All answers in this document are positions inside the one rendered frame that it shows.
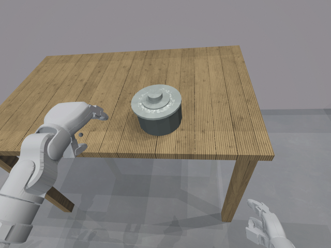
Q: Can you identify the table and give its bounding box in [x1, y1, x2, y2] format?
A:
[0, 45, 275, 222]

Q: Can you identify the right robot hand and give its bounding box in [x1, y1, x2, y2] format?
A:
[246, 199, 287, 248]

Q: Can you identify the robot left forearm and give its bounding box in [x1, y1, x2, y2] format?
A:
[0, 123, 71, 248]

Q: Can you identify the knob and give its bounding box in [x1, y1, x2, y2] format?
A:
[147, 88, 163, 102]

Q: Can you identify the pot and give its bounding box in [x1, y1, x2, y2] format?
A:
[138, 105, 182, 136]

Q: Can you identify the lid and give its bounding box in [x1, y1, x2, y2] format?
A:
[131, 84, 182, 120]

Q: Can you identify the left robot hand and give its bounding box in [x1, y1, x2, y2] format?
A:
[44, 102, 109, 159]

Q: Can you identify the robot right forearm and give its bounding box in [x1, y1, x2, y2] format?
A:
[268, 237, 295, 248]

